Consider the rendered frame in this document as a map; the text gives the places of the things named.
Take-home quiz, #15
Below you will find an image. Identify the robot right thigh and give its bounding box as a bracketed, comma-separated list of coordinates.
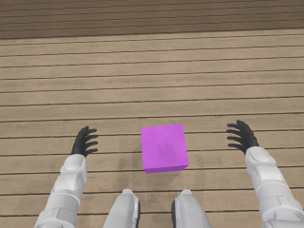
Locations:
[175, 194, 212, 228]

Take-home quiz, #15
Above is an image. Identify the robot right shin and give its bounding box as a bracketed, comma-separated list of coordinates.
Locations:
[176, 189, 192, 228]

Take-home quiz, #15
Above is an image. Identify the robot right forearm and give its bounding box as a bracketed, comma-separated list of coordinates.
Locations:
[245, 146, 304, 222]

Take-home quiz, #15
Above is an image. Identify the robot left forearm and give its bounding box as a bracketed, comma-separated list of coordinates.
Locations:
[33, 154, 88, 228]

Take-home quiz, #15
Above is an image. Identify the left robot hand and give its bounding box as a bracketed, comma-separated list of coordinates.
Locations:
[70, 126, 98, 157]

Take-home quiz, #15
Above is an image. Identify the carton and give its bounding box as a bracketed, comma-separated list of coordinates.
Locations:
[141, 123, 189, 174]

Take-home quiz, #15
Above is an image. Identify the right robot hand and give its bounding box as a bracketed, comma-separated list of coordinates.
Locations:
[226, 120, 259, 155]

